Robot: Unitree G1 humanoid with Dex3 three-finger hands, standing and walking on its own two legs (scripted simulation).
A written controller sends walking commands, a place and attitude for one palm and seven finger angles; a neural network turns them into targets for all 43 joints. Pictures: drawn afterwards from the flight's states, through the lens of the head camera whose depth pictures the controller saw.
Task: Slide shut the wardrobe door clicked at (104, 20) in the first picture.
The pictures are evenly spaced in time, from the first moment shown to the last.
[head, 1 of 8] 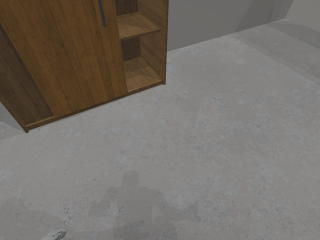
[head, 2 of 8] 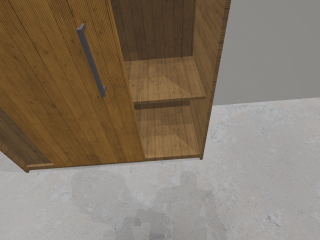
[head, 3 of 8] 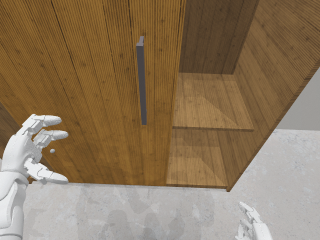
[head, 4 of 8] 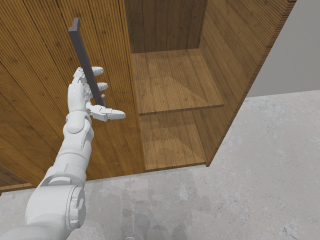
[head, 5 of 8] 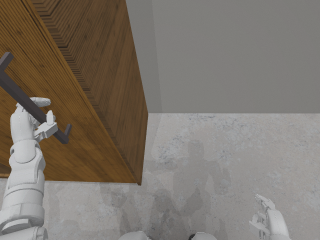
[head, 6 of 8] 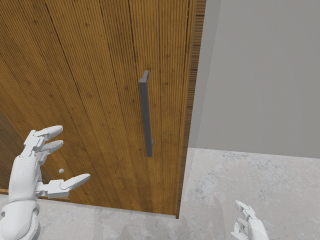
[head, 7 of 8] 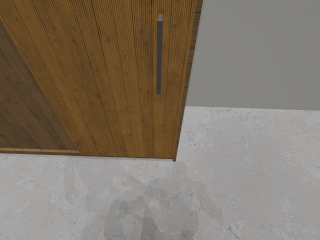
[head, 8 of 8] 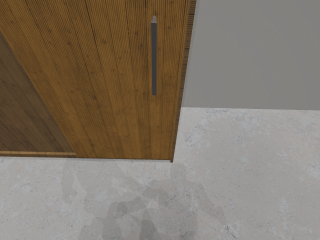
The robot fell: no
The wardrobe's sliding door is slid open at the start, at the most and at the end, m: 0.39 0.39 0.00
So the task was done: yes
